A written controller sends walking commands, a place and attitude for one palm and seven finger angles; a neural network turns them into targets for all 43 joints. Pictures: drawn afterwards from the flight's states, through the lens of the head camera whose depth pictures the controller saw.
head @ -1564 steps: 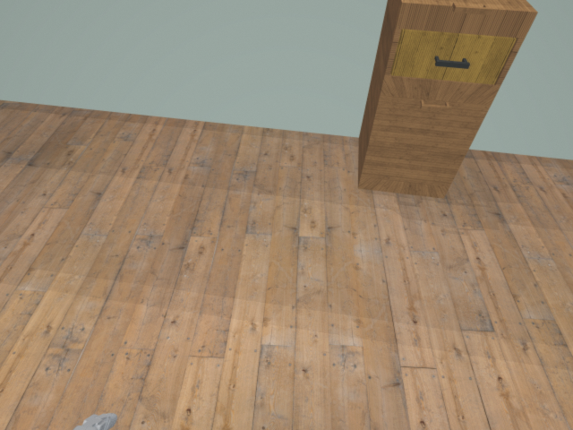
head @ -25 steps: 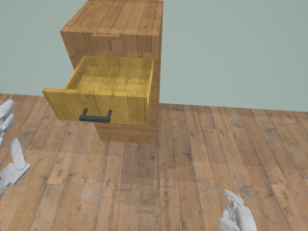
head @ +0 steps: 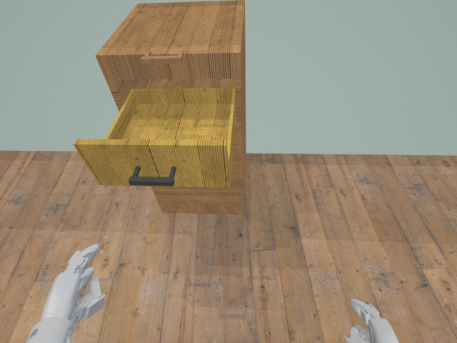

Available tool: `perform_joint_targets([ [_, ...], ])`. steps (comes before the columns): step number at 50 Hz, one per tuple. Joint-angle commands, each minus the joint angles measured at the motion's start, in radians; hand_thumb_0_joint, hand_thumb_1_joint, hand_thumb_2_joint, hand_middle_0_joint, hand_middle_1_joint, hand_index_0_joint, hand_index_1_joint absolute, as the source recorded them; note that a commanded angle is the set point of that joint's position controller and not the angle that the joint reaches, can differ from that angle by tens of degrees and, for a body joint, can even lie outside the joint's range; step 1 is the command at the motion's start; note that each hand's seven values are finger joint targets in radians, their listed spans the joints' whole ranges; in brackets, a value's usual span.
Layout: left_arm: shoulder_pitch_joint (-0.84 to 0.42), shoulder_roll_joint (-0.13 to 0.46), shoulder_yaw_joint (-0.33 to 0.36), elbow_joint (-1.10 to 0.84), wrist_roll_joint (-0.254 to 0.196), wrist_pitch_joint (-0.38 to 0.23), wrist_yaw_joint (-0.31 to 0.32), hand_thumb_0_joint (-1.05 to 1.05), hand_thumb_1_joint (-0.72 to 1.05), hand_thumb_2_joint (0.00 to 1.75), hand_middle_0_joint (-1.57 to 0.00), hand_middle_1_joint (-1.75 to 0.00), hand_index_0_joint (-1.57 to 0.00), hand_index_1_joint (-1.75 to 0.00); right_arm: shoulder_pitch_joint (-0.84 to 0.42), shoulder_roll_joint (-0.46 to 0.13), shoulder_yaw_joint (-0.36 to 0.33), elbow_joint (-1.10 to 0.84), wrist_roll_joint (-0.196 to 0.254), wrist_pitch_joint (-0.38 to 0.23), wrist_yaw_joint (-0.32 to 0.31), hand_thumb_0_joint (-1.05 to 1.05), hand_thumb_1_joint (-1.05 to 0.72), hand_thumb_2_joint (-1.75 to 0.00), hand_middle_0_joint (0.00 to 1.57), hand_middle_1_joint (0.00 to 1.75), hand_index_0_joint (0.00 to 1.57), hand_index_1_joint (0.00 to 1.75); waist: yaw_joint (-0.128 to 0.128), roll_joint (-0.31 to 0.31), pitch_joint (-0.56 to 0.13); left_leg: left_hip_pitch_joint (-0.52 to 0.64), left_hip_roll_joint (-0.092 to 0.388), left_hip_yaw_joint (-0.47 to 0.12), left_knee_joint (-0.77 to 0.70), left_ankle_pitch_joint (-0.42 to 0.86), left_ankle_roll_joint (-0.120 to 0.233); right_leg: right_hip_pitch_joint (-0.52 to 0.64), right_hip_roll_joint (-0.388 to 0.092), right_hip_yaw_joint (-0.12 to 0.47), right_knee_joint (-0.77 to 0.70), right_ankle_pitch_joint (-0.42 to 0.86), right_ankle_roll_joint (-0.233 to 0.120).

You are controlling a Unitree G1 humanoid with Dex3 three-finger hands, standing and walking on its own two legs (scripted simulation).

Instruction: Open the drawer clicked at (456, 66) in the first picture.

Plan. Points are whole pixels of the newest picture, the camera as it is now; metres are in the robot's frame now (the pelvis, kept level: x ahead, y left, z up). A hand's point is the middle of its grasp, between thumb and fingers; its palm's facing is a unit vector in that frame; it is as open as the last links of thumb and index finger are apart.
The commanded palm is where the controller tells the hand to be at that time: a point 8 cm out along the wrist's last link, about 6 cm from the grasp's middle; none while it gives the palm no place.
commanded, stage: let the arm hang, fingers relaxed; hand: left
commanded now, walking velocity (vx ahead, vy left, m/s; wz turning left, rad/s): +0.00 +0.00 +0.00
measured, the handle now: (153, 175) +0.52 +0.23 -0.07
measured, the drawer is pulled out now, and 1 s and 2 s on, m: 0.30 0.30 0.30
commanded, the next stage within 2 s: look to check the result in 0.96 s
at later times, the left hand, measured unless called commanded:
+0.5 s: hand out of the picture -0.05 +0.19 -0.15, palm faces +0.00 -0.96 -0.26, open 7.3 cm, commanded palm none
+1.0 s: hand out of the picture +0.01 +0.15 -0.16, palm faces +0.01 -0.98 -0.21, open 7.3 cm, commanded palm none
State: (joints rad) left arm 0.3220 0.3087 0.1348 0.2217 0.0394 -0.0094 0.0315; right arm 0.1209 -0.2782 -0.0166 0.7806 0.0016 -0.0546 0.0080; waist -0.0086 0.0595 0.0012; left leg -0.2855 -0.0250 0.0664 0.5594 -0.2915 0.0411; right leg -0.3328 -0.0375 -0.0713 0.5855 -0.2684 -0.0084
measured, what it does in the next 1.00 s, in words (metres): stands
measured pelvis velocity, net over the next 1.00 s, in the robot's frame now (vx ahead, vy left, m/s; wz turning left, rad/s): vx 0.00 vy -0.02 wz -0.01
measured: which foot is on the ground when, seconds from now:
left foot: down 0.00-1.00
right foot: down 0.00-1.00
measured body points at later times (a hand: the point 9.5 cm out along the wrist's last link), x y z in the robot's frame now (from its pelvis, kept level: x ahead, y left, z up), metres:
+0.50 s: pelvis -0.01 -0.01 +0.01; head +0.01 -0.03 +0.46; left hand -0.04 +0.24 -0.13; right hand -0.04 -0.23 -0.15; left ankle +0.00 +0.09 -0.73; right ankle +0.02 -0.11 -0.73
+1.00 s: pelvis +0.00 -0.02 +0.01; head +0.01 -0.04 +0.46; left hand +0.01 +0.20 -0.14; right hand -0.03 -0.23 -0.15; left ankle +0.00 +0.09 -0.73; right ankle +0.02 -0.11 -0.73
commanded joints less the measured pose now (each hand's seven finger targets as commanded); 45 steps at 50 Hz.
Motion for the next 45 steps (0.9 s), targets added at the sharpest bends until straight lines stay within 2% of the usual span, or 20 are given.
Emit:
perform_joint_targets([
  [1,0.001,0.085,-0.043,0.217,0.003,0.006,-0.020,0.00,0.90,0.90,-0.20,-0.30,-0.20,-0.30,0.046,-0.110,-0.031,-0.047,-0.015,0.010,-0.010,0.00,-0.90,-0.90,0.20,0.30,0.20,0.30,-0.002,-0.248,-0.079,0.026,0.095,-0.130,-0.061,0.243,-0.002,0.115,-0.102,0.136,-0.108,0.273,-0.066],
  [3,-0.042,0.077,-0.062,0.332,-0.008,0.017,-0.017,0.00,0.90,0.90,-0.20,-0.30,-0.20,-0.30,0.046,-0.089,-0.018,-0.011,-0.023,0.030,-0.014,0.00,-0.90,-0.90,0.20,0.30,0.20,0.30,-0.002,-0.106,-0.012,0.037,0.098,-0.128,-0.121,0.221,-0.003,0.097,-0.089,0.142,-0.131,0.218,-0.062],
  [5,-0.051,0.063,-0.079,0.438,-0.014,0.023,-0.016,0.00,0.90,0.90,-0.20,-0.30,-0.20,-0.30,0.038,-0.069,-0.003,0.029,-0.025,0.041,-0.016,0.00,-0.90,-0.90,0.20,0.30,0.20,0.30,0.011,0.020,0.039,0.006,0.114,-0.142,-0.195,0.154,-0.001,0.108,-0.058,0.137,-0.166,0.087,-0.044],
  [6,-0.042,0.061,-0.085,0.485,-0.015,0.024,-0.014,0.00,0.90,0.90,-0.20,-0.30,-0.20,-0.30,0.044,-0.057,0.002,0.045,-0.023,0.047,-0.016,0.00,-0.90,-0.90,0.20,0.30,0.20,0.30,0.017,0.034,0.054,-0.003,0.118,-0.150,-0.214,0.114,0.001,0.116,-0.052,0.132,-0.186,0.047,-0.040],
  [8,-0.032,0.048,-0.096,0.576,-0.019,0.020,-0.016,0.00,0.90,0.90,-0.20,-0.30,-0.20,-0.30,0.069,-0.044,0.006,0.087,-0.019,0.052,-0.019,0.00,-0.90,-0.90,0.20,0.30,0.20,0.30,0.014,0.052,0.049,0.007,0.111,-0.140,-0.233,0.035,-0.003,0.132,-0.054,0.139,-0.225,0.012,-0.043],
  [10,-0.009,0.023,-0.090,0.641,-0.021,0.014,-0.014,0.00,0.90,0.90,-0.20,-0.30,-0.20,-0.30,0.105,-0.026,0.004,0.122,-0.022,0.056,-0.024,0.00,-0.90,-0.90,0.20,0.30,0.20,0.30,0.012,0.070,0.013,0.032,0.105,-0.131,-0.239,-0.014,-0.004,0.145,-0.056,0.143,-0.255,-0.014,-0.051],
  [12,-0.004,0.023,-0.096,0.693,-0.022,0.013,-0.013,0.00,0.90,0.90,-0.20,-0.30,-0.20,-0.30,0.137,-0.017,0.002,0.152,-0.019,0.062,-0.026,0.00,-0.90,-0.90,0.20,0.30,0.20,0.30,0.010,0.066,0.001,0.054,0.112,-0.129,-0.243,-0.030,-0.002,0.149,-0.059,0.133,-0.274,-0.020,-0.050],
  [17,-0.003,0.003,-0.106,0.787,-0.026,0.007,-0.009,0.00,0.90,0.90,-0.20,-0.30,-0.20,-0.30,0.217,0.000,-0.003,0.221,-0.015,0.064,-0.032,0.00,-0.90,-0.90,0.20,0.30,0.20,0.30,0.000,-0.042,0.023,0.083,0.123,-0.125,-0.246,0.011,0.000,0.125,-0.060,0.123,-0.293,-0.018,-0.052],
  [19,0.004,-0.007,-0.108,0.816,-0.027,0.008,-0.007,0.00,0.90,0.90,-0.20,-0.30,-0.20,-0.30,0.231,0.008,0.000,0.245,-0.014,0.062,-0.035,0.00,-0.90,-0.90,0.20,0.30,0.20,0.30,0.002,-0.036,0.053,0.078,0.127,-0.127,-0.257,0.023,0.002,0.113,-0.059,0.119,-0.290,-0.004,-0.052],
  [25,0.016,-0.017,-0.111,0.868,-0.028,0.006,0.001,0.00,0.90,0.90,-0.20,-0.30,-0.20,-0.30,0.268,0.028,-0.001,0.293,-0.013,0.062,-0.038,0.00,-0.90,-0.90,0.20,0.30,0.20,0.30,0.000,-0.099,0.092,0.088,0.122,-0.109,-0.257,0.041,0.002,0.095,-0.060,0.123,-0.303,-0.024,-0.052],
  [29,0.015,-0.029,-0.111,0.880,-0.028,0.008,0.003,0.00,0.90,0.90,-0.20,-0.30,-0.20,-0.30,0.277,0.048,0.001,0.311,-0.015,0.061,-0.039,0.00,-0.90,-0.90,0.20,0.30,0.20,0.30,0.001,-0.067,0.109,0.077,0.121,-0.109,-0.267,0.027,0.002,0.087,-0.055,0.123,-0.296,-0.030,-0.048],
  [30,0.015,-0.029,-0.110,0.881,-0.028,0.007,0.004,0.00,0.90,0.90,-0.20,-0.30,-0.20,-0.30,0.279,0.052,0.001,0.314,-0.015,0.060,-0.039,0.00,-0.90,-0.90,0.20,0.30,0.20,0.30,0.002,-0.086,0.104,0.078,0.120,-0.105,-0.264,0.037,0.002,0.095,-0.056,0.124,-0.296,-0.022,-0.049],
  [33,0.012,-0.038,-0.107,0.882,-0.026,0.005,0.006,0.00,0.90,0.90,-0.20,-0.30,-0.20,-0.30,0.277,0.064,0.001,0.320,-0.015,0.060,-0.039,0.00,-0.90,-0.90,0.20,0.30,0.20,0.30,0.002,-0.085,0.114,0.079,0.115,-0.096,-0.257,0.052,0.000,0.091,-0.060,0.127,-0.305,-0.026,-0.047],
  [40,-0.001,-0.051,-0.104,0.885,-0.028,0.000,0.006,0.00,0.90,0.90,-0.20,-0.30,-0.20,-0.30,0.274,0.082,0.002,0.328,-0.017,0.054,-0.043,0.00,-0.90,-0.90,0.20,0.30,0.20,0.30,0.005,-0.024,0.103,0.079,0.117,-0.095,-0.258,0.098,-0.007,0.120,-0.061,0.119,-0.291,0.042,-0.049],
  [45,-0.004,-0.059,-0.104,0.887,-0.028,-0.002,0.006,0.00,0.90,0.90,-0.20,-0.30,-0.20,-0.30,0.272,0.081,0.000,0.327,-0.016,0.053,-0.046,0.00,-0.90,-0.90,0.20,0.30,0.20,0.30,0.002,-0.048,0.092,0.097,0.121,-0.093,-0.253,0.126,-0.009,0.133,-0.061,0.116,-0.291,0.086,-0.049],
])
